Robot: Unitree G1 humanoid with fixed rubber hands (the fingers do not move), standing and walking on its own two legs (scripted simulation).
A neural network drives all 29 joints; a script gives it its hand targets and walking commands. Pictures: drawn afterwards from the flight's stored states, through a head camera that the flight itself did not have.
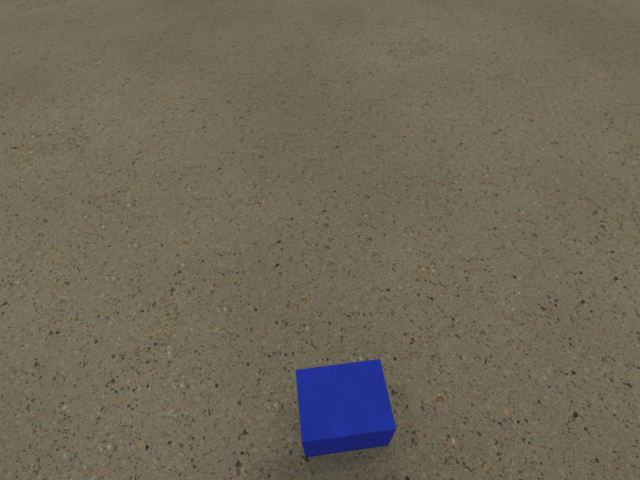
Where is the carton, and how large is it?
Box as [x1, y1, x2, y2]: [296, 359, 395, 456]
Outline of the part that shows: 379,359 296,370 301,438 305,456 388,444 395,430 395,425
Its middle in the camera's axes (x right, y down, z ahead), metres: +0.07 +0.48 +1.09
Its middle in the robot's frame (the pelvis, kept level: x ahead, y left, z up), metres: +0.41 -0.04 -0.67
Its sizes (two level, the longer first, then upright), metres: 0.240 0.185 0.179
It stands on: the floor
